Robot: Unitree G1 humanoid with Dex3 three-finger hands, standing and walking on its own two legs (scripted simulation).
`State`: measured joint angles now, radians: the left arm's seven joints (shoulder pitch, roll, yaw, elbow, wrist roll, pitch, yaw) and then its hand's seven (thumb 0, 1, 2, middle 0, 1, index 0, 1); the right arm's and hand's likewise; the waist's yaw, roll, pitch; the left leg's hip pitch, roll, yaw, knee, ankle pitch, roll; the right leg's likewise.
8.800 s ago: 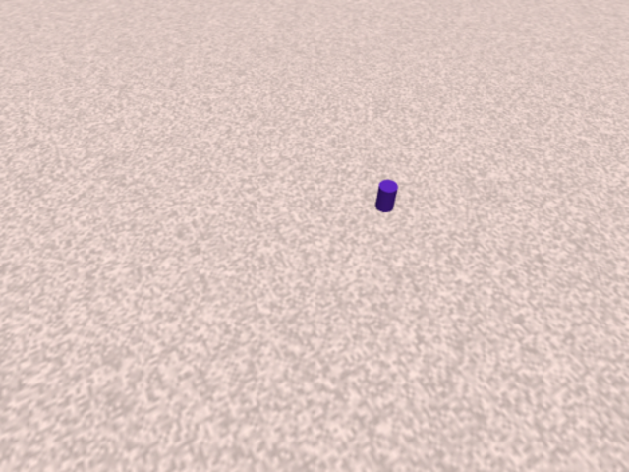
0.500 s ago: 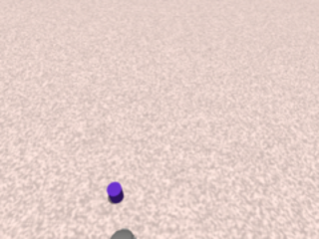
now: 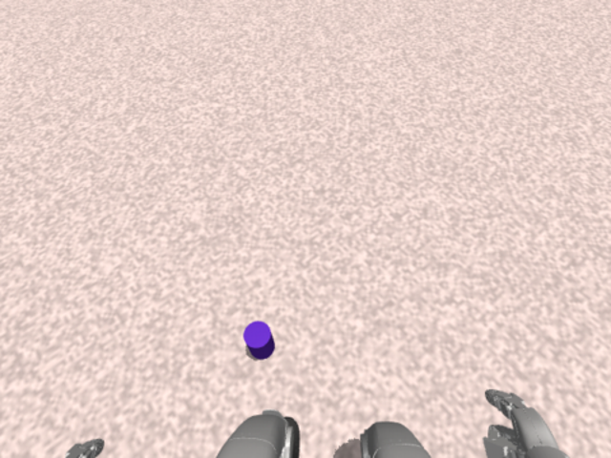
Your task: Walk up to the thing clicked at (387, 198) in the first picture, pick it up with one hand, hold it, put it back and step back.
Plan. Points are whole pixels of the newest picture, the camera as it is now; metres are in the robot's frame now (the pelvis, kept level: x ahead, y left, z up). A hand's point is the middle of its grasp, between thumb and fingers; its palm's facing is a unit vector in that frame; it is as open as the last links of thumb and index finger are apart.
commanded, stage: walk up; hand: left
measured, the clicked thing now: (259, 340) +0.46 +0.19 -0.69
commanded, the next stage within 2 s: none
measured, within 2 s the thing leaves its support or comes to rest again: neither
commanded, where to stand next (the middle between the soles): +0.07 -0.01 m, yaw -2 degrees
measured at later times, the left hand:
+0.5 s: hand out of the picture -0.04 +0.27 -0.12, palm faces +0.05 -0.92 -0.38, open 7.4 cm
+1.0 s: hand out of the picture +0.11 +0.26 -0.14, palm faces -0.01 -0.90 -0.43, open 7.4 cm
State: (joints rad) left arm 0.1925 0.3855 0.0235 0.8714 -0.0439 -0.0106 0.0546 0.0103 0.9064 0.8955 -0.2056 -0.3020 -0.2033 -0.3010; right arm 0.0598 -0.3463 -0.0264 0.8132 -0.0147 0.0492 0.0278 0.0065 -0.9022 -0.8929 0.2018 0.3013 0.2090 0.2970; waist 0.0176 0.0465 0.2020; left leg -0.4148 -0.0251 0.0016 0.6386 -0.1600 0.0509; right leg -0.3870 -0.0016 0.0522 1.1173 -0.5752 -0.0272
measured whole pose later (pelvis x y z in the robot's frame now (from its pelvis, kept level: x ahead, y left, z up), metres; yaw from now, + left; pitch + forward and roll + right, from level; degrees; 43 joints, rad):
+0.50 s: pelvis -0.05 +0.00 +0.02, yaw +2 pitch -2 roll +2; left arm 0.37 0.39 0.08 0.84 0.04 -0.02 -0.04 0.01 0.90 0.90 -0.21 -0.30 -0.21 -0.30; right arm 0.33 -0.44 -0.07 0.96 -0.03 0.01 0.05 0.01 -0.90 -0.89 0.20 0.30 0.21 0.30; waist 0.05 -0.03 0.07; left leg -0.26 -0.04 0.00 0.72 -0.50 0.01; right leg -0.25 -0.06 -0.05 0.55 -0.28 -0.06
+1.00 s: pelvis +0.00 -0.01 -0.01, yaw +0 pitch -3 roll +0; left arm 0.13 0.36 0.03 0.89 -0.01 -0.03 0.02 0.01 0.91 0.90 -0.20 -0.30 -0.20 -0.30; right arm 0.19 -0.42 -0.05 0.86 0.02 0.05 -0.01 0.01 -0.90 -0.89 0.20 0.30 0.21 0.30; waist -0.01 0.07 0.21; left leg -0.36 -0.04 -0.09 1.11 -0.58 0.02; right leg -0.46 -0.05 -0.01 0.66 -0.14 0.01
